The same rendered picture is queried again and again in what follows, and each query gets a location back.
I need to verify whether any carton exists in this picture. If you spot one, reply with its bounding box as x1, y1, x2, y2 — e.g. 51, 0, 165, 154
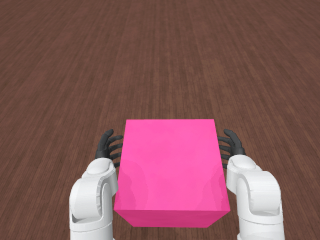
113, 119, 231, 228

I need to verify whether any robot left forearm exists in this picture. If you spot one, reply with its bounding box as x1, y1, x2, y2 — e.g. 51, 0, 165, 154
69, 158, 119, 240

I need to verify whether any robot right forearm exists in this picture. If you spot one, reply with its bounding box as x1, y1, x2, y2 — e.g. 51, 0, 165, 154
226, 154, 285, 240

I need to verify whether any right robot hand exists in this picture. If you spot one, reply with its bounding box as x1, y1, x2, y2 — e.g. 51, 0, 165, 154
217, 128, 246, 169

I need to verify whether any left robot hand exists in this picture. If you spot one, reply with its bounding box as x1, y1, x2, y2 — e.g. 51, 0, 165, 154
94, 129, 123, 168

